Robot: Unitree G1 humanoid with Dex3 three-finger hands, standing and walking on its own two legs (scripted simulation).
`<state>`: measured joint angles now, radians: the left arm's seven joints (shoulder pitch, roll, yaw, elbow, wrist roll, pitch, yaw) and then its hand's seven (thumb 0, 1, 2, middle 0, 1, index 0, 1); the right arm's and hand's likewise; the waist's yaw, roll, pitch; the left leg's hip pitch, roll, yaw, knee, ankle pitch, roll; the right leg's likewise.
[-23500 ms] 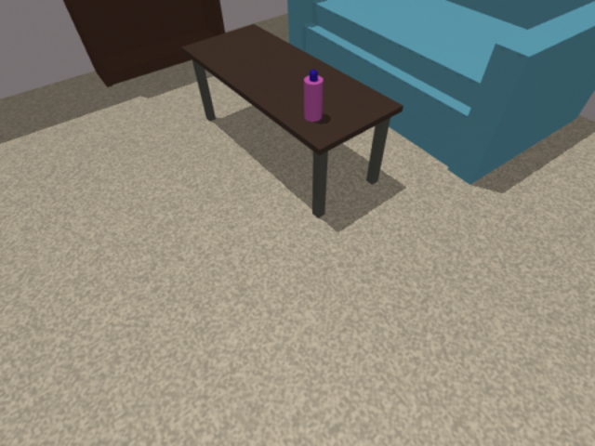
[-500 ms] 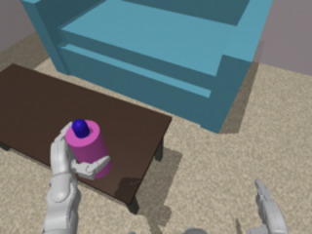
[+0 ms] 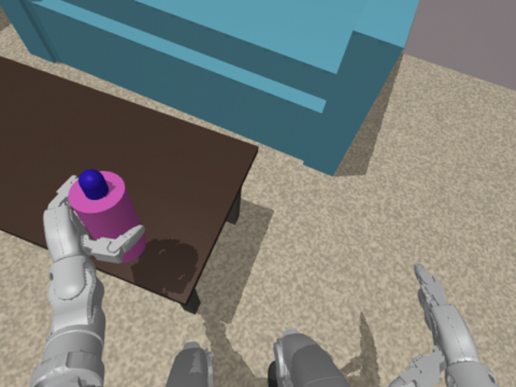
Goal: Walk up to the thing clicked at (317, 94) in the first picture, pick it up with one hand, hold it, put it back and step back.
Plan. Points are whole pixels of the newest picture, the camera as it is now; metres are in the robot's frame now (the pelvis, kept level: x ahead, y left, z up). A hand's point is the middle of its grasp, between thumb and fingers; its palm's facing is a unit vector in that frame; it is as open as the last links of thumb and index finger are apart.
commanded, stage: crouch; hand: left
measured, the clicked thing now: (109, 214) +0.39 +0.20 +0.00
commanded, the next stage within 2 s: lower in 0.64 s
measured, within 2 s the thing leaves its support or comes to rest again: neither
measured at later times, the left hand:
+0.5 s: hand (118, 205) +0.44 +0.21 -0.07, palm faces +0.23 -0.97 -0.04, open 10.4 cm
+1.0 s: hand (123, 205) +0.47 +0.21 -0.11, palm faces +0.23 -0.97 -0.04, open 10.4 cm
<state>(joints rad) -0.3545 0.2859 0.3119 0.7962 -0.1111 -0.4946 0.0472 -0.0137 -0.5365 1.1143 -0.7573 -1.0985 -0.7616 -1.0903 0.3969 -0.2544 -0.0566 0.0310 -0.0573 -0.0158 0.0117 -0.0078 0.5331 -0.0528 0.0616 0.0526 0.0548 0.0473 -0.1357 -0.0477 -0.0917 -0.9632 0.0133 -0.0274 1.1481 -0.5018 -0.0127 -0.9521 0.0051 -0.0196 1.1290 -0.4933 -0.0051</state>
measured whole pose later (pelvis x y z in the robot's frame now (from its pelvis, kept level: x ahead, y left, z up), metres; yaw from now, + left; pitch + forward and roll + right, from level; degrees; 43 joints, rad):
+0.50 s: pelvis -0.01 +0.00 -0.04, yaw -1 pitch +25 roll -3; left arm -0.56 0.40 0.44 1.05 -0.06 -0.59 0.00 -0.01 -0.52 1.10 -0.75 -1.10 -0.76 -1.09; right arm 0.39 -0.27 -0.05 -0.08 -0.07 0.01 0.06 -0.01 0.52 -0.06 0.06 0.05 0.06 0.05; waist -0.23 -0.03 -0.15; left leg -1.23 0.02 -0.05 1.35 -0.56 -0.01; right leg -1.21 0.02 -0.04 1.30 -0.54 -0.01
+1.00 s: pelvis -0.01 +0.01 -0.07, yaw -2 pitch +29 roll -4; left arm -0.65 0.49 0.48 1.18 -0.02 -0.63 0.02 -0.01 -0.52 1.10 -0.74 -1.11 -0.74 -1.10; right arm 0.39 -0.29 -0.07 -0.14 -0.07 -0.01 0.08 -0.01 0.50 -0.06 0.06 0.05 0.06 0.05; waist -0.29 -0.02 -0.17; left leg -1.38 0.03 -0.06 1.46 -0.59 0.00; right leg -1.35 0.02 -0.05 1.39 -0.56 0.00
